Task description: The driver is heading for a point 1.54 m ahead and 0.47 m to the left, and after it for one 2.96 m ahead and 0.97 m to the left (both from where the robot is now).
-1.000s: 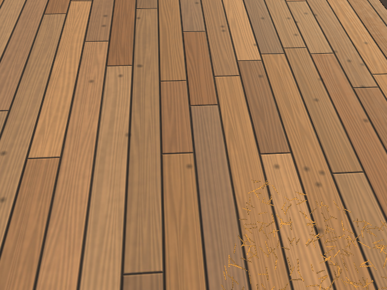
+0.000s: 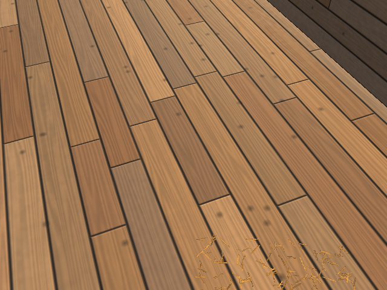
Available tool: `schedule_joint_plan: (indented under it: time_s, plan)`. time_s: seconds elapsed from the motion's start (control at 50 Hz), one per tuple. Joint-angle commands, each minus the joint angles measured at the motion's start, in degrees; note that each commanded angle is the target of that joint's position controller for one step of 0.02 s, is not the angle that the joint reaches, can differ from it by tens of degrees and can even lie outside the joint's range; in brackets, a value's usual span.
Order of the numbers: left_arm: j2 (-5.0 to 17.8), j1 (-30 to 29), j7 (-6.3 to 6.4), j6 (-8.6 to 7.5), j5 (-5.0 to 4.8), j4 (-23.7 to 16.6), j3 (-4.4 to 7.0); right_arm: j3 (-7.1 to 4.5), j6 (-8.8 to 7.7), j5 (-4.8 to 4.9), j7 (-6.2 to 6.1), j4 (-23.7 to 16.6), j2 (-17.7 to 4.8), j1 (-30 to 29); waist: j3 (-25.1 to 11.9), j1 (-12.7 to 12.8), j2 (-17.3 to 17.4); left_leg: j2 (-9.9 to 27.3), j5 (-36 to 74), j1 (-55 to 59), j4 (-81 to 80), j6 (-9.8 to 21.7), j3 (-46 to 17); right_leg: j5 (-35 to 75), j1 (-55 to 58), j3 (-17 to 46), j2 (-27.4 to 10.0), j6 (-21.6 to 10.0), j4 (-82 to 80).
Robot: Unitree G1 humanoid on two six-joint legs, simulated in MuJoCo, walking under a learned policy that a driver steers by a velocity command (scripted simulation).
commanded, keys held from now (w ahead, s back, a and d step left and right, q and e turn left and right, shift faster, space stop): w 0.12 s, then no key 0.40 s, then w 0.48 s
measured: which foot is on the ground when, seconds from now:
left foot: down 0.00-0.00, up 0.02-0.36, down 0.38-0.76, up 0.78-1.00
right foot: down 0.00-0.40, up 0.42-0.74, down 0.76-1.00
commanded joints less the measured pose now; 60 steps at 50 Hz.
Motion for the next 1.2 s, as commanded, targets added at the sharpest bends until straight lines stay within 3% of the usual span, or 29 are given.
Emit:
schedule_joint_plan:
  time_s: [0.02,0.04,0.06,0.12,0.18,0.22,0.28,0.32,0.36,0.38,0.4,0.42,0.44,0.46,0.5,0.54,0.6,0.68,0.74,0.76,0.78,0.8,0.82,0.88,0.92,1.02,1.1,1.16,1.2]
  plan:
    - [14.45,14.89,0.6,-0.1,0.27,0.35,4.0,0.44,-2.96,-0.44,0.53,-8.19,-1.37,-8.04,-4.17,8.15,-17.8,-3.47,-6.64,-30.27,20.83,1.81,3.97,-8.27,27.1,31.61,-20.35,-11.35,-12.45]
    - [11.42,15.42,0.44,-0.74,0.75,0.72,3.21,-0.82,-3.95,0.33,0.34,-8.65,-5.97,-10.9,-0.53,9.17,-13.31,-1.23,-12.96,-37.95,32.37,1.77,-0.23,-13.18,25.12,38.39,-23.39,-15.76,-14.9]
    - [8.6,13.45,0.51,-1.37,0.87,0.45,2.13,-1.45,-4.55,1.05,0.77,-8.46,-7.57,-10.73,2.8,7.51,-10.14,1.19,-8.7,-41.54,36.5,3.1,-2.03,-14.0,24.19,34.63,-21.72,-14.52,-15.11]
    - [6.14,8.72,0.44,-1.73,0.94,-0.3,0.93,-1.28,-5.09,-0.28,1.79,-7.52,-5.68,-11.29,5.55,4.81,-6.36,4.43,2.74,-40.35,32.68,3.51,-1.46,0.97,19.1,22.38,-16.52,-10.66,-17.52]
    - [6.59,6.75,1.19,-0.81,0.98,-0.21,0.89,-0.25,-4.67,-1.14,2.58,-8.06,-2.5,-12.77,4.83,3.54,-5.97,2.1,8.44,-31.8,22.04,0.49,2.54,28.37,12.71,10.59,-12.2,-9.06,-16.37]
    - [7.84,7.51,1.77,-0.29,1.0,0.68,1.13,0.67,-4.56,-1.3,2.84,-9.18,-0.4,-15.87,3.66,4.22,-6.65,-0.43,15.15,-23.04,11.92,-0.39,4.62,35.15,7.81,5.3,-9.6,-7.57,-14.99]
    - [9.19,9.74,2.05,-0.1,0.6,2.57,1.45,0.22,-4.19,-0.87,3.19,-10.02,-2.27,-17.52,1.95,4.27,-7.88,-2.68,23.45,-15.48,4.95,0.54,3.31,34.68,7.23,5.64,-10.96,-6.46,-13.27]
    - [9.13,7.83,2.19,-0.21,0.18,3.04,1.52,-0.57,-4.02,-1.25,3.14,-9.59,-4.47,-15.52,0.87,2.05,-7.77,-2.67,23.37,-12.36,2.41,2.45,1.45,34.28,9.13,6.68,-12.21,-5.03,-10.08]
    - [8.47,6.31,2.31,-0.03,0.14,3.28,1.41,-1.83,-4.02,-2.14,2.53,-6.82,-6.8,-8.1,-3.0,-1.98,-6.24,-4.29,26.37,-1.96,-0.93,4.67,2.58,38.19,9.36,5.69,-9.63,-2.75,-0.73]
    - [6.89,8.36,2.29,0.0,0.94,3.38,0.87,-2.53,-4.11,-2.55,1.99,-6.18,-9.59,-4.7,-6.66,-2.8,-1.96,0.06,43.09,6.84,-0.79,6.39,-0.5,30.38,5.91,3.64,-6.01,-0.12,8.41]
    - [2.12,16.8,2.02,-0.16,2.31,3.68,-0.74,-2.56,-3.68,-4.03,1.45,-6.45,-12.35,-2.16,-15.61,0.21,9.63,14.71,59.97,24.88,2.6,15.45,-16.32,0.94,-7.94,2.65,-0.54,3.59,27.44]
    - [1.48,20.36,1.73,0.34,1.52,5.98,-1.13,-1.24,-2.93,-2.99,1.7,-5.84,-7.57,-1.59,-22.98,0.53,13.59,19.69,57.65,25.35,-1.46,21.18,-26.68,-24.62,-9.68,7.97,1.85,5.44,37.54]
    - [6.54,18.04,1.65,1.21,0.04,6.09,0.17,-0.89,-2.41,-1.47,2.24,-6.35,-6.47,-5.57,-17.72,0.57,8.43,17.55,40.59,17.79,-5.24,19.85,-24.53,-24.02,-11.84,9.52,-0.46,5.71,41.6]
    - [7.16,13.11,2.07,2.17,-0.51,5.2,0.49,-0.65,-2.04,-1.19,2.29,-6.88,-5.45,-9.96,-10.47,1.13,5.22,15.12,27.55,11.08,-7.81,17.39,-20.88,-21.41,-15.13,7.29,-2.36,5.75,42.1]
    - [6.11,9.44,3.3,4.4,0.72,4.76,0.73,0.22,-1.7,-2.15,2.16,-7.26,-3.25,-16.41,-3.37,3.4,3.96,11.08,13.04,-3.55,-12.94,13.84,-14.65,-15.9,-11.29,6.71,-5.6,6.01,34.66]
    - [4.31,11.1,3.83,5.02,1.28,5.57,0.35,-0.59,-1.37,-2.84,1.83,-6.5,-5.06,-17.66,-2.59,4.58,7.01,7.99,5.56,-10.53,-16.29,13.08,-10.67,-12.55,-4.75,3.79,-4.67,6.0,27.34]
    - [4.88,10.09,3.55,3.65,1.33,5.76,0.43,-2.07,-1.29,-1.13,0.78,-5.56,-8.59,-15.79,-4.45,3.97,7.88,9.16,-6.39,-10.23,-19.86,13.94,-12.07,-9.39,-2.74,1.68,-4.08,3.98,21.91]
    - [4.16,8.74,2.53,2.02,1.36,7.07,0.42,-2.38,-0.91,0.24,0.0,-5.22,-8.39,-15.81,-2.4,4.95,5.72,9.69,-11.84,-12.65,-21.28,12.69,-11.78,-3.75,1.49,0.04,-3.8,1.18,12.73]
    - [2.86,13.96,2.1,1.28,1.57,10.45,0.44,-1.88,-0.23,0.82,-0.03,-5.53,-6.06,-17.3,-0.39,8.34,2.8,5.85,-15.76,-17.52,-15.38,9.07,-7.47,-2.39,9.62,-1.9,-2.13,-1.55,1.11]
    - [4.28,17.9,2.3,0.88,1.67,11.57,0.66,-0.93,-0.3,0.4,0.2,-6.61,-2.72,-18.87,0.72,9.51,-3.82,1.85,-14.21,-22.65,-4.04,6.17,-3.19,-11.15,12.64,7.51,-8.31,-4.07,-7.03]
    - [7.84,18.62,2.69,0.66,0.99,11.22,1.18,0.07,-1.03,-0.08,0.78,-7.58,1.71,-18.76,1.4,8.14,-15.56,-5.16,-9.51,-31.91,14.86,2.45,5.55,-24.56,15.58,25.23,-19.66,-8.33,-16.05]
    - [12.91,15.03,2.49,-0.03,2.09,9.92,2.39,-1.14,-2.03,0.68,0.87,-8.51,-2.67,-19.63,7.03,7.02,-17.01,-4.36,-7.18,-38.18,22.11,3.79,0.64,-34.53,9.24,38.11,-24.87,-13.09,-22.52]
    - [10.66,10.04,2.72,-1.21,2.12,8.15,1.91,-1.95,-2.72,1.03,0.94,-7.61,-5.63,-17.91,9.04,4.63,-12.81,-1.75,-1.63,-39.61,25.36,4.28,-2.24,-30.78,8.67,35.31,-23.26,-11.63,-22.7]
    - [6.58,9.62,2.29,-2.47,0.54,8.56,0.85,-2.36,-3.11,-0.9,1.14,-5.48,-5.18,-17.28,5.63,4.17,-8.38,-0.01,8.73,-38.78,23.94,3.01,-1.21,-13.28,13.84,21.56,-17.69,-6.7,-21.35]
    - [4.71,12.86,2.31,-2.65,0.78,9.97,0.29,-2.0,-3.01,-0.85,1.48,-5.26,-2.77,-18.38,4.14,4.88,-7.82,-0.09,13.9,-36.28,22.21,1.73,0.64,-4.65,14.52,15.9,-15.59,-6.23,-21.17]
    - [6.44,15.59,2.6,-2.0,0.98,11.58,0.67,-0.83,-3.13,-0.03,2.25,-6.91,-0.22,-25.19,6.02,7.62,-8.75,-0.85,19.94,-28.46,8.88,-0.09,3.51,4.31,11.52,8.27,-13.81,-6.25,-21.37]
    - [7.39,17.32,2.26,-1.42,0.19,13.43,1.22,-0.41,-3.55,0.5,3.18,-8.22,-1.0,-28.31,8.34,8.47,-9.17,-0.94,17.54,-25.11,3.06,1.4,4.01,6.98,13.21,7.59,-15.97,-6.71,-19.68]
    - [8.46,15.73,2.09,-0.81,-0.29,14.07,1.95,-1.04,-3.92,0.4,3.46,-7.96,-3.53,-25.01,7.25,5.28,-10.04,-1.83,13.38,-18.59,0.22,4.36,4.49,17.1,15.55,7.41,-17.97,-5.75,-15.34]
    - [7.67,13.5,2.11,-0.46,-0.09,13.64,1.71,-3.41,-3.85,0.35,2.74,-3.16,-7.56,-9.54,-2.17,-2.54,-8.33,-4.31,13.64,2.59,-0.64,7.43,6.09,36.09,11.43,2.62,-13.89,-3.12,1.53]
Keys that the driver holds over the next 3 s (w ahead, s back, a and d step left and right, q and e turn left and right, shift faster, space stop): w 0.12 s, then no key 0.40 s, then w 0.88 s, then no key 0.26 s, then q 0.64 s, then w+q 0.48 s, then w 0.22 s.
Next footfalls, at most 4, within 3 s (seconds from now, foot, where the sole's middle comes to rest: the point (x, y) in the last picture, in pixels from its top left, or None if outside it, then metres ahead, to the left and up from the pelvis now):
0.38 left None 0.33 0.12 -0.77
0.76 right None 0.26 -0.10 -0.77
1.20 left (153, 281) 0.56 0.16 -0.77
1.68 right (209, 212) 0.82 -0.05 -0.77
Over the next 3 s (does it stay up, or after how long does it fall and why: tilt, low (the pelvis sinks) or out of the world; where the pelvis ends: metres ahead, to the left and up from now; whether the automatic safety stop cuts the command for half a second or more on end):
stays up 0.89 0.22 -0.02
